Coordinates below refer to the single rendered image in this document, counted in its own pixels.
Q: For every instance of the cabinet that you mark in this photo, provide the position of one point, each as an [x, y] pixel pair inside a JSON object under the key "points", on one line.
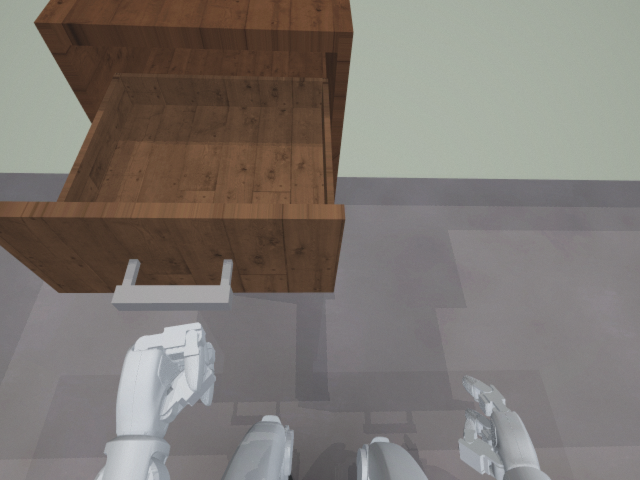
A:
{"points": [[91, 40]]}

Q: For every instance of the handle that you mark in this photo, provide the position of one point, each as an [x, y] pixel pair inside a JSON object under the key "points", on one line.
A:
{"points": [[131, 297]]}

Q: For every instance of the robot left forearm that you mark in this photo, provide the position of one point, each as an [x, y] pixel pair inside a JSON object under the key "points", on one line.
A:
{"points": [[135, 457]]}

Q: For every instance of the left robot thigh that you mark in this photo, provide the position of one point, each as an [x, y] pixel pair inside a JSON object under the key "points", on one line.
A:
{"points": [[264, 453]]}

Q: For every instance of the robot right shin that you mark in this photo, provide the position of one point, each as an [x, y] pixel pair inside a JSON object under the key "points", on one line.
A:
{"points": [[379, 439]]}

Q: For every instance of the robot left hand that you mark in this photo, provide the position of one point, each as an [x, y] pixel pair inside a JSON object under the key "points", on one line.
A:
{"points": [[179, 357]]}

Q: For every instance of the drawer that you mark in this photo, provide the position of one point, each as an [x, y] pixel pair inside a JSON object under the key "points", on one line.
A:
{"points": [[184, 171]]}

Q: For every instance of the robot right hand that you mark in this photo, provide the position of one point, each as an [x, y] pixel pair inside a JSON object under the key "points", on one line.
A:
{"points": [[505, 441]]}

